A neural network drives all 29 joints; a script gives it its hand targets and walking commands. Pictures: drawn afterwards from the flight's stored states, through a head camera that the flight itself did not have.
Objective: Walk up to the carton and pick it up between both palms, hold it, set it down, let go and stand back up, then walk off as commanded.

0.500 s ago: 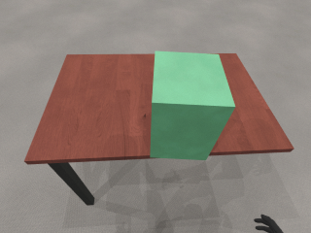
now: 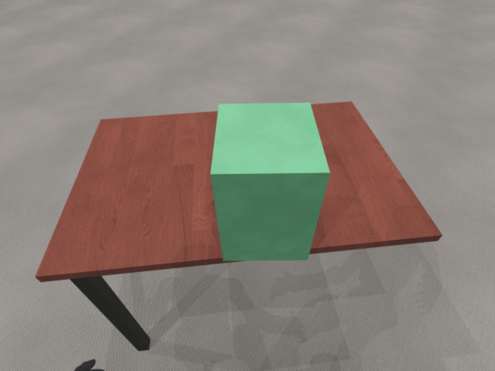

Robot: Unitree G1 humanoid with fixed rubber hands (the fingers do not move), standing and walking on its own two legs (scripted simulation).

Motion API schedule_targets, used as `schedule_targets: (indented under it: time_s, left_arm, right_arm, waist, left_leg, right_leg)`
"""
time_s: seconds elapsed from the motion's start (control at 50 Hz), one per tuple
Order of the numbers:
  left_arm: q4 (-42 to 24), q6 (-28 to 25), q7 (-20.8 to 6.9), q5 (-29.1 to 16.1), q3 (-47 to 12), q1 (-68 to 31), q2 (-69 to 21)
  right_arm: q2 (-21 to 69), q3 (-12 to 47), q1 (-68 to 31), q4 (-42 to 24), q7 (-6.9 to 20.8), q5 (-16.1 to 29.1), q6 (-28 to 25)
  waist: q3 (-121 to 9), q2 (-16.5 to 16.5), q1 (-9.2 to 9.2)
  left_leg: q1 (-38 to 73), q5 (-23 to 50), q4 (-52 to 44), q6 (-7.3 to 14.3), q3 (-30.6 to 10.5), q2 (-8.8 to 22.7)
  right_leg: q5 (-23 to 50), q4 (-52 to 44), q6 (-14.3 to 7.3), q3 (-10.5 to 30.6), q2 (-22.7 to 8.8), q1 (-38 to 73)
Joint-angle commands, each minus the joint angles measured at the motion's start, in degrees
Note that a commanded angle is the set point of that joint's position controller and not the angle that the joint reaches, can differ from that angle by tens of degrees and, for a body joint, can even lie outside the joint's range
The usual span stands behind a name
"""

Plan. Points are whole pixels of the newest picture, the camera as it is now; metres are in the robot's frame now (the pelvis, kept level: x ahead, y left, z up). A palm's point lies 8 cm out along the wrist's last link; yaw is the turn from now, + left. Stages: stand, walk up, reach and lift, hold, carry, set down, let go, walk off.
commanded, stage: walk up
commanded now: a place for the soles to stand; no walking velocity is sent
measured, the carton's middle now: (264, 184) +0.49 -0.03 +0.02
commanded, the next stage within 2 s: none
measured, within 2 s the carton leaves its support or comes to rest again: neither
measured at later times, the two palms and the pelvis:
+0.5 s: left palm out of the picture +0.11 +0.31 -0.11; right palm out of the picture +0.10 -0.30 -0.11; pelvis +0.02 +0.01 +0.00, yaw -1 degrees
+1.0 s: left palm out of the picture +0.12 +0.26 -0.10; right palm out of the picture +0.07 -0.39 -0.12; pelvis +0.04 -0.06 -0.01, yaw -2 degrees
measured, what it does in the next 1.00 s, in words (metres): steps on the spot: right foot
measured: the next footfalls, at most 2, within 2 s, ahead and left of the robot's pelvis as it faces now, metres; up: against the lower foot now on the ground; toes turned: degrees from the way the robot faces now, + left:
right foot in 0.92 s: +0.09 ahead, -0.18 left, +0.00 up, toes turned -3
left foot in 1.24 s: +0.13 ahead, +0.06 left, +0.00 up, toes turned +1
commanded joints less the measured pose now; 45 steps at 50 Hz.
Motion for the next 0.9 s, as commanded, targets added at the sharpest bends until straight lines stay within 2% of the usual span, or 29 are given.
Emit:
schedule_targets:
  time_s: [0.0, 0.04, 0.08, 0.14, 0.16, 0.18, 0.28, 0.3, 0.34, 0.38, 0.4, 0.42, 0.48, 0.5, 0.52, 0.56, 0.58, 0.62, 0.64, 0.66, 0.68, 0.7, 0.76, 0.78, 0.8, 0.82, 0.84, 0.86, 0.88]
  left_arm:
    - [-2.5, -0.8, 0.4, 0.1, 2.3, -2.5, 10.9]
    - [-1.8, -1.0, 0.6, 0.2, 2.7, -2.2, 10.8]
    - [-0.9, -1.0, 0.8, -0.1, 2.3, -0.5, 10.7]
    - [-0.2, -0.8, 0.9, -0.3, 1.9, -0.5, 10.0]
    - [0.5, -0.8, 1.2, 0.2, 2.0, -0.7, 10.1]
    - [0.2, -0.6, 1.3, 0.1, 2.1, -0.8, 10.7]
    - [1.6, -0.9, 1.3, 0.3, 1.9, -0.7, 10.0]
    - [2.1, -0.9, 1.3, 0.3, 1.6, -1.1, 9.5]
    - [2.0, -0.8, 1.5, 0.3, 2.0, -0.9, 9.9]
    - [2.4, -0.6, 1.7, 0.3, 2.0, 0.1, 10.6]
    - [3.1, -0.8, 1.7, 0.5, 1.8, 0.3, 10.2]
    - [2.8, -0.6, 1.6, 0.3, 1.8, 0.0, 9.1]
    - [2.4, -0.5, 1.6, 0.4, 1.7, -1.1, 9.6]
    - [2.6, -0.4, 1.5, 0.1, 1.6, -0.2, 9.5]
    - [2.9, -0.4, 1.5, 0.6, 1.8, -1.5, 9.6]
    - [2.5, -0.4, 1.7, 0.3, 1.6, -0.1, 9.2]
    - [2.7, -0.6, 1.8, 0.6, 1.9, 0.8, 10.2]
    - [2.4, -0.4, 1.6, 0.1, 1.8, -0.2, 9.8]
    - [2.7, -0.6, 1.6, 0.4, 1.7, -1.5, 9.4]
    - [0.2, 0.0, 0.8, 1.8, 2.9, 0.4, 10.1]
    - [-0.4, 0.3, 0.2, 1.8, 2.9, 0.0, 8.6]
    - [-1.6, 1.0, -0.3, 2.1, 3.4, 0.1, 9.1]
    - [-5.9, 1.3, -1.0, 3.4, 4.8, 3.3, 10.9]
    - [-6.8, 1.3, -1.4, 3.1, 4.9, 3.0, 10.6]
    - [-7.0, 1.2, -1.4, 3.7, 5.5, 4.1, 11.3]
    - [-7.9, 1.2, -1.9, 3.7, 5.3, 4.5, 10.7]
    - [-7.8, 0.8, -1.8, 3.6, 5.3, 7.1, 10.1]
    - [-6.1, 0.1, -1.7, 2.9, 4.6, 9.1, 8.0]
    - [-5.3, 0.2, -1.4, 3.4, 5.4, 10.3, 9.3]
  right_arm:
    - [-10.0, -2.0, -2.7, -2.8, -0.7, -0.2, -1.4]
    - [-10.1, -1.6, -2.4, -2.5, -0.8, -0.5, -1.4]
    - [-9.8, -1.4, -2.1, -1.6, -0.8, 0.5, -1.9]
    - [-10.0, -1.5, -1.8, -1.0, -1.2, 0.4, -1.2]
    - [-9.6, -1.6, -1.8, -1.2, -1.4, 0.1, -1.1]
    - [-10.1, -1.8, -1.8, -0.6, -1.2, 0.3, -1.1]
    - [-10.2, -1.8, -2.7, -0.3, -1.4, 0.3, -1.0]
    - [-10.0, -2.0, -2.3, -0.8, -1.3, -0.2, -1.0]
    - [-9.7, -1.9, -4.2, -0.3, -1.2, 0.4, -0.9]
    - [-9.6, -1.8, -4.5, -0.2, -1.2, 0.4, -0.8]
    - [-8.5, -1.5, -4.1, 0.1, -1.5, 0.7, -0.8]
    - [-9.6, -1.6, -4.3, -0.1, -1.5, 0.1, -0.8]
    - [-9.0, -1.6, -4.3, 0.3, -1.5, 0.3, -0.6]
    - [-9.4, -1.7, -4.1, 0.4, -1.6, 0.6, -0.4]
    - [-8.9, -1.4, -4.8, 0.1, -1.4, 0.4, -0.5]
    - [-9.4, -1.8, -4.6, 0.4, -1.3, 0.6, -0.6]
    - [-10.1, -2.0, -4.7, 0.7, -1.3, 0.2, -0.6]
    - [-9.5, -1.8, -4.0, 0.4, -1.5, 0.3, -0.8]
    - [-9.6, -1.7, -4.8, 1.0, -1.7, 0.3, -0.7]
    - [-13.0, -3.4, -0.2, -0.2, -2.1, -1.3, -0.7]
    - [-13.8, -4.0, 0.7, -0.1, -2.1, -2.2, -0.5]
    - [-15.6, -4.9, 1.4, -1.3, -2.1, -2.4, -0.3]
    - [-15.8, -5.7, 1.0, -4.9, -2.6, -3.2, -0.6]
    - [-14.9, -5.6, 0.3, -5.9, -2.4, -3.4, -0.7]
    - [-14.4, -5.5, -0.5, -7.0, -2.4, -2.8, -0.6]
    - [-15.3, -5.5, -1.2, -7.7, -2.2, -2.5, -0.5]
    - [-14.9, -5.5, -2.6, -8.1, -1.9, -2.3, -0.3]
    - [-12.1, -4.6, -3.7, -9.2, -1.4, -2.1, 0.1]
    - [-11.2, -4.0, -2.9, -9.5, -1.0, -2.0, 0.5]
  waist:
    - [-1.5, -0.5, 0.31]
    - [-3.0, 1.6, 1.09]
    - [-4.2, -2.3, 0.63]
    - [-2.1, 0.5, 0.45]
    - [-2.6, -2.1, 0.79]
    - [-3.1, 0.7, 0.21]
    - [-3.4, -1.0, -0.07]
    - [-4.2, 1.5, -0.03]
    - [-4.0, 1.6, 0.5]
    - [-3.9, 0.3, 1.64]
    - [-4.0, -3.0, 0.35]
    - [-1.1, 0.5, 1.3]
    - [-0.5, -1.7, 0.29]
    - [-1.6, 1.3, 0.95]
    - [-0.7, -1.4, 0.27]
    - [-2.1, 0.2, 0.72]
    - [-2.4, -1.3, 1.36]
    - [-2.6, -0.4, 0.6]
    - [-2.8, -2.7, 0.48]
    - [-5.3, 0.4, -0.16]
    - [-2.3, 2.5, -1.21]
    - [0.4, 8.3, -1.08]
    - [4.1, 4.9, 0.09]
    - [4.6, 3.6, 0.06]
    - [4.8, 3.8, 0.98]
    - [4.5, 4.0, 0.94]
    - [3.2, 9.5, 2.33]
    - [0.4, 7.5, 2.73]
    - [-0.4, 6.3, 3.59]
  left_leg:
    - [4.1, -1.1, -3.7, 0.9, -4.8, 5.4]
    - [0.9, 0.3, -4.6, 1.6, -6.6, 6.4]
    - [4.8, 2.8, -3.6, 1.9, -6.5, 7.0]
    - [3.7, 4.3, -2.5, 1.4, -4.5, 6.4]
    - [4.6, 7.2, -2.5, 1.8, -5.2, 6.4]
    - [5.2, 7.0, -2.5, 1.8, -4.7, 6.2]
    - [7.5, 8.2, -2.0, 2.5, -4.6, 7.4]
    - [6.4, 9.0, -2.2, 2.2, -4.8, 7.0]
    - [6.1, 10.3, -2.8, 2.2, -4.3, 6.9]
    - [5.9, 13.2, -2.4, 2.0, -4.4, 7.0]
    - [7.1, 11.8, -2.2, 2.2, -4.7, 7.5]
    - [4.2, 9.8, -2.8, 1.8, -4.4, 6.4]
    - [6.2, 6.6, -3.4, 1.8, -4.7, 6.6]
    - [4.3, 4.8, -3.5, 2.3, -6.1, 6.9]
    - [5.2, 4.2, -4.4, 1.5, -4.9, 6.8]
    - [4.5, 4.7, -3.7, 2.4, -5.3, 6.8]
    - [6.7, 6.6, -3.7, 1.9, -5.4, 7.0]
    - [7.1, 8.2, -3.2, 2.1, -4.9, 6.9]
    - [7.5, 8.6, -4.0, 1.7, -5.7, 7.1]
    - [11.0, -3.8, -2.1, 5.6, -8.5, 8.1]
    - [12.3, -14.5, -5.5, 8.3, -11.6, 11.1]
    - [9.2, -22.0, -9.5, 12.0, -16.2, 15.8]
    - [1.5, -18.3, -10.8, 15.9, -21.6, 22.8]
    - [1.8, -18.0, -11.2, 14.4, -17.7, 21.0]
    - [1.7, -16.8, -10.3, 14.2, -17.8, 21.0]
    - [-0.6, -18.2, -10.5, 12.1, -13.1, 17.7]
    - [-2.3, -15.7, -7.5, 10.1, -9.0, 14.7]
    - [-4.4, -15.3, -4.0, 8.2, -4.2, 10.2]
    - [-8.7, -11.5, 2.9, 5.5, -1.6, 7.8]
  right_leg:
    - [0.9, -6.0, -2.8, 6.5, -7.2, -4.8]
    - [6.2, -3.5, -2.2, 4.2, -6.8, 1.3]
    - [8.8, -3.4, -1.5, 3.7, -5.8, -0.4]
    - [10.3, -3.3, -1.2, 4.3, -6.4, -1.0]
    - [12.7, -4.1, -2.0, 4.4, -6.9, 0.0]
    - [12.3, -3.1, -1.8, 4.0, -6.9, -0.1]
    - [12.4, -4.0, -1.5, 3.8, -6.7, -1.5]
    - [12.7, -3.2, -1.8, 3.8, -6.6, 1.0]
    - [13.1, -2.9, -1.1, 3.3, -6.6, 1.5]
    - [14.7, -3.1, -1.3, 2.9, -6.2, 2.0]
    - [16.8, -2.7, -1.6, 3.5, -6.7, 1.0]
    - [14.0, -3.7, -1.4, 3.7, -6.6, 0.7]
    - [12.6, -4.5, -1.3, 3.2, -6.2, -2.0]
    - [9.4, -4.3, -1.1, 3.6, -6.6, 0.4]
    - [9.6, -4.8, -1.4, 4.1, -6.4, -1.1]
    - [10.2, -4.2, -1.3, 4.4, -6.6, 1.0]
    - [11.1, -4.5, -1.8, 3.9, -6.6, 0.3]
    - [12.0, -3.8, -1.8, 3.9, -6.2, -0.8]
    - [11.7, -4.0, -1.9, 3.2, -6.1, -0.6]
    - [-2.5, 3.3, -2.8, 0.5, -3.8, -4.2]
    - [-8.9, 6.9, -2.8, -0.9, -2.3, -10.9]
    - [-13.6, 13.6, -2.3, -2.3, -1.7, -14.3]
    - [-19.6, 24.9, -2.4, 3.8, -7.1, -17.3]
    - [-20.5, 21.6, -2.4, 2.1, -7.1, -16.7]
    - [-18.5, 21.7, -2.6, 2.7, -8.1, -17.0]
    - [-15.9, 19.0, -2.5, 0.0, -6.4, -14.5]
    - [-9.9, 12.0, -2.7, -0.4, -6.6, -8.8]
    - [-3.6, 4.2, -2.3, -5.1, -3.2, -2.0]
    - [1.3, 1.7, -1.9, -4.5, -1.7, 4.9]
